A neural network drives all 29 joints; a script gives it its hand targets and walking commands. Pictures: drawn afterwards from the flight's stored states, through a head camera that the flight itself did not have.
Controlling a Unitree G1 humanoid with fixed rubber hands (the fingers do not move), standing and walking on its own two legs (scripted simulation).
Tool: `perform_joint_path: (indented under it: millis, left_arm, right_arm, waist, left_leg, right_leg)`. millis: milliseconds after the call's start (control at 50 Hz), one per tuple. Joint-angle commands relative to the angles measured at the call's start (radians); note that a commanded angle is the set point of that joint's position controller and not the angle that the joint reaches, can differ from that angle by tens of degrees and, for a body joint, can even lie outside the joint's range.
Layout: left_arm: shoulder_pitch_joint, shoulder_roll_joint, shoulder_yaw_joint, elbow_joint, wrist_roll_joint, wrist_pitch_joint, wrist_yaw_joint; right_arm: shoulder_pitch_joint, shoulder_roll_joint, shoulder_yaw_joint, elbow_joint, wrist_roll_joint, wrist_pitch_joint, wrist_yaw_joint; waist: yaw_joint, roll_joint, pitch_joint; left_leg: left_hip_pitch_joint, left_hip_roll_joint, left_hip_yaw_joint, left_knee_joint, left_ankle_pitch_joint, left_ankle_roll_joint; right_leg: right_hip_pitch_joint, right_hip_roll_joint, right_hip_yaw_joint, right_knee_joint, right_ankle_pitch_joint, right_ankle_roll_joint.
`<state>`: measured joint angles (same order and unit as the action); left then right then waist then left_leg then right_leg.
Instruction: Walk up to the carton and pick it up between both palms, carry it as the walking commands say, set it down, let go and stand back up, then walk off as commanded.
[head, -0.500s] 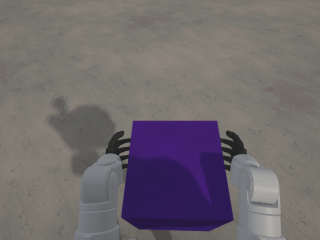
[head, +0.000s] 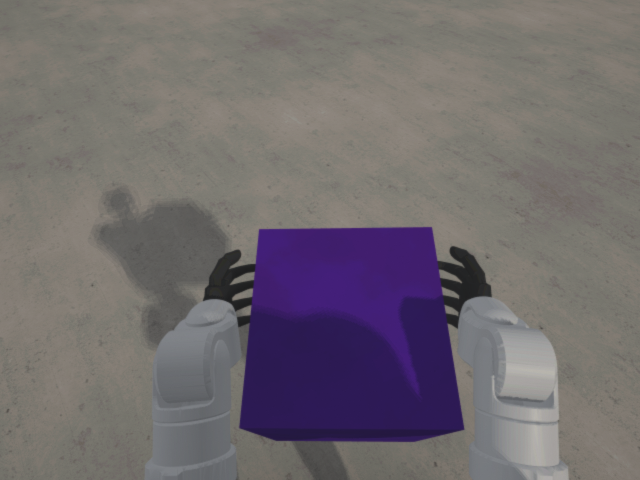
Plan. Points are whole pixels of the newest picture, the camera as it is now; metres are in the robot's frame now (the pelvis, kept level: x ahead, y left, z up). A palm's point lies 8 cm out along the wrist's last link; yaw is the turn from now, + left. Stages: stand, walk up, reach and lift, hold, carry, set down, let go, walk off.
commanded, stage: carry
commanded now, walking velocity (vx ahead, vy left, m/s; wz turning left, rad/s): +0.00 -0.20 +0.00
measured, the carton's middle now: (344, 346) +0.28 +0.00 +0.01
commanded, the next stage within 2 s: none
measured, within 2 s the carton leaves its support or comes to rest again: neither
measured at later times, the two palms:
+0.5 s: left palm (315, 355) +0.23 +0.03 +0.10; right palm (593, 343) +0.23 -0.25 +0.10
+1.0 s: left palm (448, 419) +0.17 -0.10 +0.09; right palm out of the picture +0.18 -0.38 +0.10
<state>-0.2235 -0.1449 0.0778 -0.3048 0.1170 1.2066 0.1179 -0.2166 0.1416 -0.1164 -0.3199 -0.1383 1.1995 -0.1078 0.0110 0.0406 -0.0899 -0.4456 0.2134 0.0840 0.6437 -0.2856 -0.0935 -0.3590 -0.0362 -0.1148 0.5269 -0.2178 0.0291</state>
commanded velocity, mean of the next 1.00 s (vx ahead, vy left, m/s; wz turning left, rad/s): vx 0.00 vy -0.20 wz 0.00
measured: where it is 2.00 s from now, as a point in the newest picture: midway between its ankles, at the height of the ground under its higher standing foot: outside the picture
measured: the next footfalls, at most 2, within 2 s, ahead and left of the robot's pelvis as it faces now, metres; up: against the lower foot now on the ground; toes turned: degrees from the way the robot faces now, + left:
left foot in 0.24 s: +0.01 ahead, +0.04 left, +0.00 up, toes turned +11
right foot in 0.56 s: +0.00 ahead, -0.29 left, +0.00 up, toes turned -6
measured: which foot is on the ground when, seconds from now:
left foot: up 0.00-0.22, down 0.24-0.56, up 0.58-0.82, down 0.84-1.00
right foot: down 0.00-0.26, up 0.28-0.54, down 0.56-0.84, up 0.86-1.00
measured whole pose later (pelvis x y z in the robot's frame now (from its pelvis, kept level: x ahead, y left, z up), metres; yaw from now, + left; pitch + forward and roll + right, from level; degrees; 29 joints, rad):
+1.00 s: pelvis -0.10 -0.25 +0.01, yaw +1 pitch +4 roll -2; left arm -0.19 -0.14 0.08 -0.31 0.12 1.24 0.12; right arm -0.20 0.14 -0.09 -0.28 -0.12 1.21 -0.12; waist 0.02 -0.01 -0.07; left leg -0.34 0.12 0.14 0.55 -0.26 -0.01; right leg -0.51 -0.03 -0.07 0.90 -0.38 0.03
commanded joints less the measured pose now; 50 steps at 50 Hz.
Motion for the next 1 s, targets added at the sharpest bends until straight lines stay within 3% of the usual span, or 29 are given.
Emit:
perform_joint_path:
  millis: [0,40,60,160,200,220,240,260,280,300,320,360,460,500,520,540,560,580,620,660,760,800,820,840,860,880,900,940,980]
  left_arm:
    - [-0.397,-0.958,-0.676,-0.010,-0.408,-0.005,-0.275]
    - [-0.426,-0.973,-0.671,-0.044,-0.409,-0.012,-0.275]
    - [-0.432,-0.983,-0.669,-0.056,-0.406,-0.015,-0.271]
    - [-0.382,-0.965,-0.657,-0.054,-0.379,-0.014,-0.253]
    - [-0.375,-0.956,-0.669,-0.044,-0.376,-0.008,-0.248]
    - [-0.376,-0.955,-0.679,-0.039,-0.377,-0.007,-0.247]
    - [-0.387,-0.955,-0.692,-0.040,-0.381,-0.007,-0.248]
    - [-0.430,-0.950,-0.709,-0.073,-0.399,0.005,-0.257]
    - [-0.483,-0.959,-0.724,-0.069,-0.420,-0.002,-0.261]
    - [-0.493,-0.970,-0.723,-0.082,-0.428,-0.007,-0.265]
    - [-0.519,-0.990,-0.736,-0.098,-0.445,-0.012,-0.271]
    - [-0.539,-1.003,-0.744,-0.113,-0.460,-0.011,-0.271]
    - [-0.444,-0.957,-0.720,-0.057,-0.434,0.004,-0.263]
    - [-0.419,-0.954,-0.713,-0.036,-0.430,0.009,-0.264]
    - [-0.409,-0.950,-0.706,-0.033,-0.427,0.010,-0.266]
    - [-0.397,-0.946,-0.698,-0.034,-0.426,0.010,-0.269]
    - [-0.388,-0.934,-0.684,-0.003,-0.411,0.006,-0.274]
    - [-0.406,-0.961,-0.677,-0.011,-0.414,-0.003,-0.277]
    - [-0.435,-0.977,-0.672,-0.040,-0.415,-0.009,-0.277]
    - [-0.438,-0.992,-0.663,-0.060,-0.405,-0.016,-0.269]
    - [-0.382,-0.965,-0.662,-0.055,-0.379,-0.011,-0.251]
    - [-0.376,-0.957,-0.677,-0.046,-0.377,-0.006,-0.248]
    - [-0.385,-0.957,-0.689,-0.045,-0.380,-0.006,-0.247]
    - [-0.389,-0.959,-0.697,-0.057,-0.381,0.003,-0.252]
    - [-0.458,-0.954,-0.716,-0.076,-0.404,0.003,-0.259]
    - [-0.482,-0.967,-0.718,-0.076,-0.418,-0.001,-0.262]
    - [-0.500,-0.982,-0.726,-0.092,-0.432,-0.006,-0.267]
    - [-0.535,-1.005,-0.743,-0.108,-0.456,-0.007,-0.272]
    - [-0.520,-0.992,-0.742,-0.103,-0.455,-0.004,-0.267]
  right_arm:
    - [-0.433,0.952,0.738,-0.041,0.429,0.024,0.273]
    - [-0.495,0.978,0.757,-0.060,0.467,0.015,0.275]
    - [-0.524,0.985,0.764,-0.088,0.486,0.010,0.275]
    - [-0.467,0.953,0.746,-0.075,0.488,0.017,0.268]
    - [-0.441,0.949,0.739,-0.060,0.477,0.020,0.271]
    - [-0.443,0.947,0.736,-0.056,0.472,0.021,0.274]
    - [-0.432,0.936,0.723,-0.047,0.467,0.020,0.277]
    - [-0.354,0.937,0.690,0.030,0.434,0.012,0.276]
    - [-0.397,0.957,0.694,0.013,0.446,0.011,0.280]
    - [-0.399,0.974,0.697,0.000,0.449,0.009,0.285]
    - [-0.414,0.986,0.693,-0.011,0.450,0.004,0.286]
    - [-0.454,0.981,0.692,-0.051,0.454,-0.004,0.277]
    - [-0.371,0.924,0.672,-0.031,0.416,0.009,0.259]
    - [-0.370,0.916,0.677,-0.025,0.409,0.015,0.261]
    - [-0.369,0.916,0.679,-0.023,0.406,0.017,0.263]
    - [-0.376,0.917,0.684,-0.019,0.408,0.017,0.264]
    - [-0.378,0.927,0.702,-0.021,0.409,0.022,0.267]
    - [-0.437,0.955,0.733,-0.038,0.421,0.022,0.270]
    - [-0.496,0.980,0.751,-0.054,0.459,0.014,0.272]
    - [-0.538,0.986,0.764,-0.100,0.492,0.007,0.272]
    - [-0.459,0.953,0.742,-0.072,0.484,0.017,0.266]
    - [-0.440,0.952,0.738,-0.058,0.474,0.020,0.272]
    - [-0.445,0.951,0.733,-0.052,0.469,0.020,0.276]
    - [-0.387,0.939,0.709,-0.013,0.449,0.016,0.279]
    - [-0.393,0.955,0.698,0.011,0.444,0.013,0.279]
    - [-0.407,0.970,0.700,0.002,0.452,0.012,0.283]
    - [-0.408,0.982,0.698,-0.006,0.451,0.009,0.286]
    - [-0.442,0.986,0.690,-0.034,0.450,-0.001,0.281]
    - [-0.444,0.966,0.685,-0.048,0.445,-0.003,0.269]
  waist:
    - [0.005,-0.351,-0.281]
    - [0.006,-0.236,-0.264]
    - [0.002,-0.225,-0.259]
    - [0.003,-0.215,-0.291]
    - [-0.014,-0.179,-0.304]
    - [-0.017,-0.132,-0.320]
    - [-0.023,0.054,-0.313]
    - [-0.023,0.341,-0.248]
    - [-0.019,0.191,-0.219]
    - [-0.026,0.100,-0.210]
    - [-0.023,0.054,-0.196]
    - [-0.016,0.103,-0.206]
    - [-0.035,0.203,-0.257]
    - [-0.022,0.192,-0.263]
    - [-0.019,0.136,-0.265]
    - [-0.012,0.029,-0.267]
    - [-0.002,-0.267,-0.264]
    - [0.004,-0.364,-0.278]
    - [0.005,-0.237,-0.260]
    - [-0.001,-0.212,-0.261]
    - [0.002,-0.202,-0.299]
    - [-0.016,-0.156,-0.313]
    - [-0.018,-0.091,-0.319]
    - [-0.020,0.195,-0.288]
    - [-0.022,0.270,-0.248]
    - [-0.023,0.153,-0.214]
    - [-0.026,0.079,-0.201]
    - [-0.012,0.119,-0.182]
    - [-0.020,0.145,-0.225]
  left_leg:
    - [-0.121,-0.107,0.034,0.327,-0.392,0.007]
    - [-0.162,-0.127,-0.005,0.504,-0.359,0.037]
    - [-0.168,-0.115,-0.007,0.499,-0.300,0.047]
    - [-0.010,-0.159,0.060,0.166,-0.188,0.091]
    - [0.151,-0.163,0.077,-0.137,0.006,0.111]
    - [0.299,-0.088,0.010,-0.248,0.093,0.113]
    - [0.464,0.150,-0.270,-0.331,0.142,0.147]
    - [0.409,0.391,-0.515,-0.357,0.371,0.295]
    - [0.349,0.343,-0.445,-0.324,0.408,0.319]
    - [0.308,0.288,-0.346,-0.319,0.355,0.293]
    - [0.288,0.240,-0.261,-0.324,0.290,0.255]
    - [0.286,0.146,-0.119,-0.291,0.344,0.203]
    - [0.320,0.138,-0.094,-0.215,0.532,0.184]
    - [0.292,0.100,-0.054,-0.137,0.489,0.132]
    - [0.224,0.071,-0.032,-0.074,0.434,0.093]
    - [0.110,0.035,-0.011,0.014,0.285,0.049]
    - [-0.106,-0.100,0.078,0.139,-0.117,-0.012]
    - [-0.105,-0.110,0.030,0.311,-0.389,0.007]
    - [-0.155,-0.132,-0.012,0.499,-0.364,0.037]
    - [-0.160,-0.114,0.000,0.461,-0.256,0.050]
    - [0.020,-0.164,0.054,0.115,-0.177,0.097]
    - [0.207,-0.151,0.063,-0.203,0.053,0.114]
    - [0.365,-0.048,-0.048,-0.275,0.098,0.121]
    - [0.472,0.273,-0.414,-0.304,0.306,0.225]
    - [0.388,0.377,-0.490,-0.331,0.436,0.334]
    - [0.322,0.323,-0.404,-0.318,0.429,0.333]
    - [0.293,0.268,-0.309,-0.318,0.362,0.294]
    - [0.278,0.158,-0.140,-0.294,0.352,0.208]
    - [0.294,0.121,-0.086,-0.244,0.487,0.195]
  right_leg:
    - [0.263,-0.289,0.270,-0.123,0.559,-0.201]
    - [0.235,-0.250,0.190,-0.101,0.468,-0.221]
    - [0.221,-0.229,0.160,-0.098,0.398,-0.211]
    - [0.181,-0.209,0.155,-0.071,0.326,-0.230]
    - [0.130,-0.182,0.129,-0.029,0.283,-0.199]
    - [0.034,-0.153,0.109,0.019,0.216,-0.149]
    - [-0.175,-0.101,0.083,0.156,-0.002,-0.076]
    - [-0.314,0.001,0.008,0.337,-0.309,-0.012]
    - [-0.279,-0.047,0.125,0.499,-0.290,-0.017]
    - [-0.280,-0.044,0.136,0.550,-0.236,-0.012]
    - [-0.284,-0.059,0.143,0.536,-0.195,-0.003]
    - [-0.231,-0.047,0.089,0.426,-0.144,0.021]
    - [-0.078,0.018,-0.007,0.166,-0.205,0.035]
    - [0.032,0.039,-0.060,-0.071,-0.078,0.024]
    - [0.135,0.013,-0.039,-0.159,-0.011,0.014]
    - [0.235,-0.087,0.062,-0.196,0.091,-0.004]
    - [0.294,-0.293,0.316,-0.188,0.447,-0.106]
    - [0.257,-0.291,0.284,-0.133,0.552,-0.196]
    - [0.243,-0.250,0.203,-0.109,0.481,-0.221]
    - [0.235,-0.208,0.147,-0.100,0.376,-0.206]
    - [0.201,-0.206,0.169,-0.079,0.354,-0.238]
    - [0.131,-0.172,0.133,-0.040,0.279,-0.189]
    - [0.000,-0.138,0.120,0.020,0.195,-0.132]
    - [-0.238,-0.033,0.040,0.187,-0.080,-0.038]
    - [-0.271,-0.016,0.066,0.400,-0.310,-0.016]
    - [-0.250,-0.028,0.131,0.515,-0.267,-0.017]
    - [-0.255,-0.036,0.151,0.542,-0.222,-0.011]
    - [-0.229,-0.052,0.118,0.414,-0.145,0.013]
    - [-0.145,-0.009,0.045,0.309,-0.185,0.032]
